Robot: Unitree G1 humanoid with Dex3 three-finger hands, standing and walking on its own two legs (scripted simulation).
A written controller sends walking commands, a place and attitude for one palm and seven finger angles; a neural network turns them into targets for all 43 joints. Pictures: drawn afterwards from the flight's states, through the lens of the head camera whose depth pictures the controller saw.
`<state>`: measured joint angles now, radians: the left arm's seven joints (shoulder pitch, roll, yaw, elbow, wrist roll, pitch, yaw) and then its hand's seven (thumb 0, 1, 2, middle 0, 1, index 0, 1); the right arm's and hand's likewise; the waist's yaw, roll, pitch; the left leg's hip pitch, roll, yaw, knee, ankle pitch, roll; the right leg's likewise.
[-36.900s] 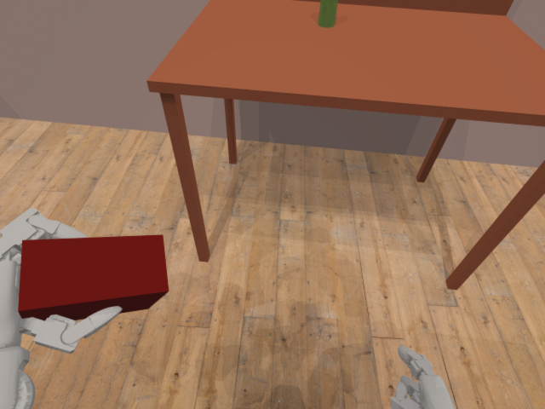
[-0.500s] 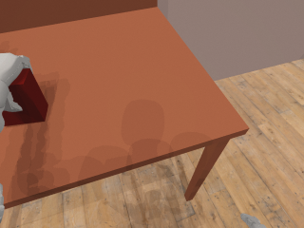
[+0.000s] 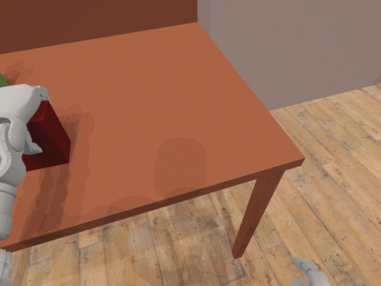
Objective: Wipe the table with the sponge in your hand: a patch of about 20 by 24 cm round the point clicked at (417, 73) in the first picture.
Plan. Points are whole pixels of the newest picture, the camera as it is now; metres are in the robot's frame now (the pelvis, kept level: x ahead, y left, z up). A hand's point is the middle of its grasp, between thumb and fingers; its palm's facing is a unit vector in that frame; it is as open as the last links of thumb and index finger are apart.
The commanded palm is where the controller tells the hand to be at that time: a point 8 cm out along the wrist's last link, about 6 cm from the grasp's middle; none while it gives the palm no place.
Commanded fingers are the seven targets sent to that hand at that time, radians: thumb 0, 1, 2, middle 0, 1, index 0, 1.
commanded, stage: wipe back along the first lane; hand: left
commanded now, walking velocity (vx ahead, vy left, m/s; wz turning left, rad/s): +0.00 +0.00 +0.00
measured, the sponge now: (37, 144) +0.34 +0.38 +0.11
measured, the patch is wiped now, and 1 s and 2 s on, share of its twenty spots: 0.95 0.95 0.95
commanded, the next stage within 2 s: lift the sponge slowly off the table in 0.90 s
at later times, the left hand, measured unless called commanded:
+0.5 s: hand (28, 142) +0.30 +0.34 +0.16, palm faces +0.06 +0.02 -1.00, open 10.2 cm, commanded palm +0.26 +0.33 +0.19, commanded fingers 0.00 0.10 1.30 -1.20 -1.60 -1.20 -1.60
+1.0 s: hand (24, 166) +0.25 +0.32 +0.16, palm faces +0.11 +0.01 -0.99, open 10.2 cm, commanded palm +0.21 +0.31 +0.19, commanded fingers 0.00 0.10 1.30 -1.20 -1.60 -1.20 -1.60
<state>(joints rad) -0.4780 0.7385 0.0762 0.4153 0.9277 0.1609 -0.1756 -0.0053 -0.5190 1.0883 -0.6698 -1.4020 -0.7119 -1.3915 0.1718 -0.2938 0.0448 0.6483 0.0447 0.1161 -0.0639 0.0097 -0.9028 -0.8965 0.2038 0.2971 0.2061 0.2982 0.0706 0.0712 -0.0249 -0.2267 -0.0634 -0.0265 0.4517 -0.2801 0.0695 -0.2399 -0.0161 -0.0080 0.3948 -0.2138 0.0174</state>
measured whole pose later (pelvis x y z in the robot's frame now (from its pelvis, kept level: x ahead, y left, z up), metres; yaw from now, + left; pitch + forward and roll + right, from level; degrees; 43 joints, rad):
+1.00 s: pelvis +0.01 -0.01 +0.00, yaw -1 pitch +0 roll -1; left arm 0.07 0.68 0.14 -0.27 0.84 0.41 -0.14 0.00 -0.50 1.08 -0.65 -1.41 -0.69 -1.40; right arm 0.08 -0.28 0.08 0.60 0.04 0.09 -0.05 0.01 -0.90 -0.90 0.20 0.30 0.21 0.30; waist 0.12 0.10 -0.02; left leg -0.17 -0.05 -0.01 0.48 -0.32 0.05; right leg -0.20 0.00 0.00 0.45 -0.26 0.01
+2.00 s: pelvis -0.02 -0.04 +0.00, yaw +0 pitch -2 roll +0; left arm -0.12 0.76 0.09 -0.11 0.81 0.33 -0.22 -0.01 -0.53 1.07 -0.71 -1.34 -0.75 -1.33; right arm 0.06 -0.29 0.09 0.64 0.03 0.05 -0.10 0.01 -0.90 -0.90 0.20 0.30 0.21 0.30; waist 0.14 0.10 0.01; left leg -0.15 -0.03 -0.04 0.47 -0.28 0.02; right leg -0.18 0.02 -0.02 0.45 -0.23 -0.02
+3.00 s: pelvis -0.03 -0.03 +0.00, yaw +0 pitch -2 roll +0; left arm -0.38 0.81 0.03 -0.10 0.82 0.44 -0.38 -0.01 -0.53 1.07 -0.71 -1.34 -0.75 -1.33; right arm 0.05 -0.29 0.10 0.61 0.05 0.08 -0.09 0.01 -0.90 -0.90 0.20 0.30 0.21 0.30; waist 0.15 0.11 0.00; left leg -0.18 -0.05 -0.03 0.46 -0.26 0.03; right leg -0.21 0.00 -0.02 0.45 -0.22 -0.01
